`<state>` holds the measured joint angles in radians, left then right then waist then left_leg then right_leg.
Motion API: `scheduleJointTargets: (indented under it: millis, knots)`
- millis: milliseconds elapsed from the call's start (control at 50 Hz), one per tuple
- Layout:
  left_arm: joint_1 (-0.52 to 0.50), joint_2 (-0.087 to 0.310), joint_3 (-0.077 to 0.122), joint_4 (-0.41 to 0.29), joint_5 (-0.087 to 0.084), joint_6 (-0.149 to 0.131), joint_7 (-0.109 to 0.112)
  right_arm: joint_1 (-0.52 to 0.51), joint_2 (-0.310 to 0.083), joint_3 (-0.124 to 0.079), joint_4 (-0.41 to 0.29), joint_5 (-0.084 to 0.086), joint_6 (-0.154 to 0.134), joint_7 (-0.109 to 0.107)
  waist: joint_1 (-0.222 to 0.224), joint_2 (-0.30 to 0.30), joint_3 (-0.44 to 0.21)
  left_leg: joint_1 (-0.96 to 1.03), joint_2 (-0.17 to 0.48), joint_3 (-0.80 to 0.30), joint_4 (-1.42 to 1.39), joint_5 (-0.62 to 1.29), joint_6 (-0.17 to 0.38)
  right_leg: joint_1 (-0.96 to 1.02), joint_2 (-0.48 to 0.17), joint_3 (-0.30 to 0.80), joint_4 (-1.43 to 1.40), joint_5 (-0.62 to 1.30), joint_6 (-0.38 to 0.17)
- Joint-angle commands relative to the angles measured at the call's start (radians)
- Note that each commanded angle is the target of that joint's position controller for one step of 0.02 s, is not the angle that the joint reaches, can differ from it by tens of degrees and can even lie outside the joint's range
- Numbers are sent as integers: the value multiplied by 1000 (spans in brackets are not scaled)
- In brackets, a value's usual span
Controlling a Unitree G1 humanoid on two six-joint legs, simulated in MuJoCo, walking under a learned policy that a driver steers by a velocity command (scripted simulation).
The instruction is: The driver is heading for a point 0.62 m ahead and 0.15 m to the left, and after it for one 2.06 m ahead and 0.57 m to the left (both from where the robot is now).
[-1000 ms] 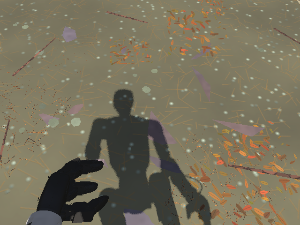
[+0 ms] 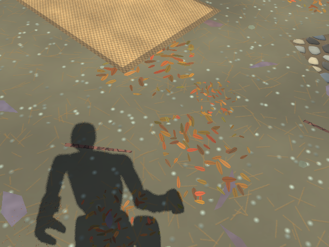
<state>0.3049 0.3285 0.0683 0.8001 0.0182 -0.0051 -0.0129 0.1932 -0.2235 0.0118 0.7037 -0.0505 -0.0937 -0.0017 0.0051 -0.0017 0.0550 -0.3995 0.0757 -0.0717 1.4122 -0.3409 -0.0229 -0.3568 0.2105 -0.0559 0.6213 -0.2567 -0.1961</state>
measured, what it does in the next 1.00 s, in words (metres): walks ahead, turning left: left foot, then right foot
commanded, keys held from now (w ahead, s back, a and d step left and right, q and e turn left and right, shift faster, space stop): w+q+shift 0.40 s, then q+shift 0.34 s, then e+shift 0.26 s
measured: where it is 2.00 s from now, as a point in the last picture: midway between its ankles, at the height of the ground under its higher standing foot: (136, 161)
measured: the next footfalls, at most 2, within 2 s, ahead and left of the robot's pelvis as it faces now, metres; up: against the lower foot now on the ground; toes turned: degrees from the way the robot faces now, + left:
left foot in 0.34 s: +0.52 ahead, +0.13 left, +0.00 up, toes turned +8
right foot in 0.72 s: +0.89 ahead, +0.10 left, +0.00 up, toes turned +39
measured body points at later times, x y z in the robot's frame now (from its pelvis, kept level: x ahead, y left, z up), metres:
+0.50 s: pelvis +0.46 +0.10 +0.02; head +0.49 +0.09 +0.47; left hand +0.59 +0.37 -0.06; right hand +0.52 -0.20 -0.11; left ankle +0.48 +0.13 -0.71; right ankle +0.45 -0.06 -0.61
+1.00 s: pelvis +0.72 +0.12 +0.02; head +0.76 +0.15 +0.47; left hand +0.67 +0.41 -0.09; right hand +1.04 +0.01 -0.05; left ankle +0.69 +0.25 -0.68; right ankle +0.86 +0.08 -0.71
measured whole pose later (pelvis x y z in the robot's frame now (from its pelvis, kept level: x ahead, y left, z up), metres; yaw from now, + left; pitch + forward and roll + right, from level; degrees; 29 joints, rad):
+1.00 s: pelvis +0.72 +0.12 +0.02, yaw +28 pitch +2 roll +0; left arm 0.27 0.28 0.04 0.70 0.00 0.00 0.01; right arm 0.05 -0.28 -0.02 0.62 0.00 0.00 -0.04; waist 0.07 -0.01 0.05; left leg -0.47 -0.04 -0.11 0.82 -0.40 -0.06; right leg -0.39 0.10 0.17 0.39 -0.04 -0.01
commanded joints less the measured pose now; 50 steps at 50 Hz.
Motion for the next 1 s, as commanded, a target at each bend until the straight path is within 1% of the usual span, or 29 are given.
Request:
scheduleJointTargets:
  millis: [20, 120, 200, 280, 320, 340, 360, 380, 400, 420, 460, 520, 540, 560, 580, 620, 680, 700, 720, 740, 760, 780, 800, 820, 860, 880, 920, 960, 1000]
  knots:
    - [21, 82, 13, -58, -6, -62, 17, 107, -148, -27, -48, -21, 30, 5, -68, 108, -29, -202, 82, 10, -154, -12, -14, 108, -324, 474, -418, 101, -141]
    - [106, 87, 13, -20, -17, -115, -17, -143, -92, -6, -118, 28, 40, 38, 37, 28, 59, -202, 83, 121, -596, 403, 46, 101, -229, 192, -529, 388, -6]
    - [165, 105, 7, 22, -8, -134, -5, -211, -95, -10, -113, 53, 29, 53, 74, -6, 64, -178, -2, 165, -799, 575, 121, 322, -293, 71, -604, 648, 73]
    - [133, 159, 12, 27, 25, -112, 40, -93, -178, -43, -60, 38, 32, 51, -21, -110, -70, -43, -161, 229, -827, 388, 167, 561, -354, -22, -352, 1330, 146]
    - [40, 186, 22, 0, 55, -77, 60, 272, -238, -77, 57, 41, 44, 39, -198, -128, -212, 242, -203, 218, -808, 240, 208, 509, -375, -54, 120, 1471, 163]
    - [-38, 191, 23, -23, 49, -73, 62, 478, -279, -105, 107, 34, 51, 26, -321, -67, -251, 466, -143, 109, -842, 140, 269, 294, -312, -80, 550, 1219, 159]
    - [35, 33, -10, -81, 0, -97, 33, 414, -379, -141, 111, 26, 70, 19, -153, 373, -291, 843, 122, -458, -885, 46, 461, -308, -78, -22, 1048, -43, 251]
    - [5, 66, -32, -126, 10, -122, 29, 305, -347, -140, 63, 39, 70, 31, -145, 191, -381, 867, 195, -786, -1080, -39, 530, -475, -92, 163, 1103, -160, 224]
    - [-75, 79, -41, -145, 13, -135, 25, 273, -302, -133, 57, 39, 64, 24, -134, 35, -257, 745, 194, -708, -1127, -82, 491, -501, -172, 215, 1014, -94, 207]
    - [-98, 75, -50, -157, 17, -145, 18, 258, -226, -115, 79, 40, 63, 19, -74, -87, -122, 534, 161, -609, -1162, 74, 434, -439, -214, 187, 866, -52, 188]
    - [-117, 54, -60, -180, 49, -108, 16, 215, -200, -97, 86, 42, 45, 6, 14, -119, 6, 251, 70, -427, -1147, 512, 377, -315, -246, 155, 730, -93, 214]
    - [-131, 33, -76, -214, 47, -61, 16, 196, -256, -106, 77, 49, 21, 20, 50, -59, 5, 61, -41, -248, -1137, 954, 328, -169, -239, 71, 449, -68, 249]
    - [-236, 34, -62, -264, -5, -104, 21, 125, -181, -91, 26, 97, 1, 9, 31, -30, 3, 11, -88, -263, -1142, 838, 310, -158, -189, 106, 305, -11, 259]
    - [-286, 18, -70, -282, -5, -118, 25, 110, -217, -100, 28, 108, 5, -2, 21, -8, -15, -15, -125, -233, -1121, 789, 268, -97, -158, 89, 149, 80, 260]
    - [-323, 3, -70, -292, 2, -124, 28, 143, -249, -115, 41, 108, 19, -15, -13, 9, -62, -9, -151, -233, -1101, 751, 214, -27, -111, 78, 17, 197, 259]
    - [-354, 13, -52, -305, -13, -124, 31, 233, -254, -124, 76, 99, 54, -36, -56, 51, -125, 33, -176, -273, -1033, 628, 123, 85, -46, 81, -124, 374, 263]
    - [-325, 55, -23, -318, -26, -120, 34, 186, -205, -121, 50, 95, 80, -53, -17, 130, -140, 84, -200, -336, -848, 509, 51, 185, -73, 154, -236, 467, 245]
    - [-205, 64, -12, -288, -15, -120, 40, 121, -194, -120, 17, 94, 83, -54, 55, 130, -202, 79, -232, -303, -695, 502, 17, 320, -116, 159, -303, 579, 227]
    - [-26, 76, -8, -244, -1, -113, 47, 137, -124, -99, -11, 67, 88, -47, 101, 60, -361, -12, -259, -227, -392, 114, -12, 587, -321, 291, -206, 754, 153]
    - [17, 92, -19, -257, 26, -93, 45, 277, -42, -71, -30, 43, 89, -41, 38, -162, -491, -187, -326, -160, -123, -492, -26, 772, -600, 575, -59, 1270, 15]
    - [15, 91, -13, -245, 21, -81, 32, 457, -138, -78, -18, 57, 87, -22, -27, -271, -603, -194, -233, -213, 100, -458, -48, 769, -747, 782, -46, 1192, -124]
    - [-117, 116, 5, -255, -9, -74, 34, 424, -197, -84, -24, 81, 100, -13, -56, -255, -531, -309, -155, -156, 213, -305, -63, 693, -724, 848, -136, 657, -184]
    - [-185, 30, -16, -287, -1, -63, 43, 272, -226, -91, -25, 76, 114, -25, -5, -102, -398, -325, -122, -93, 163, -206, -67, 514, -590, 730, -225, 340, -136]
    - [-210, 5, -39, -287, 13, -50, 43, 158, -223, -92, -45, 65, 132, -39, 2, -18, -283, -276, -127, -65, 128, -145, -66, 315, -499, 626, -273, 262, -84]
    - [-217, 16, -44, -236, 4, -50, 24, 117, -143, -68, -74, 34, 127, -41, -52, -3, -134, -155, -103, -39, -114, -127, -47, 67, -365, 476, -302, 405, -25]
    - [-206, 21, -35, -218, -5, -51, 16, 117, -103, -55, -81, 23, 111, -38, -64, -29, -123, -93, -102, 9, -285, -131, -44, 25, -304, 398, -298, 550, 0]
    - [-161, 86, 0, -196, -17, -35, 16, 59, -75, -43, -100, 29, 86, -42, -39, -98, -172, -17, -141, 51, -503, -124, -51, 68, -289, 393, -293, 753, -21]
    - [-142, 114, 19, -196, -22, -19, 22, 46, -98, -45, -91, 48, 90, -38, -38, -139, -238, 42, -152, 3, -612, -42, -47, 115, -319, 464, -290, 630, -37]
    - [-143, 133, 34, -209, -35, -4, 24, 17, -139, -57, -92, 57, 106, -35, -40, -146, -227, 86, -161, -23, -708, 6, -32, 93, -327, 535, -320, 333, -19]
Velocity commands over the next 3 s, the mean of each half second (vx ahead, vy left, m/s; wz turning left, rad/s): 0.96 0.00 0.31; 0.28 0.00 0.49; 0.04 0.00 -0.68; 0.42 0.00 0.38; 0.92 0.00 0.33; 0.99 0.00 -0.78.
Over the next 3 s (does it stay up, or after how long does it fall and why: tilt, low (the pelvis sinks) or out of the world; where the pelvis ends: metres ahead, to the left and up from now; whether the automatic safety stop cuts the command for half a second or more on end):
stays up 1.57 0.64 0.02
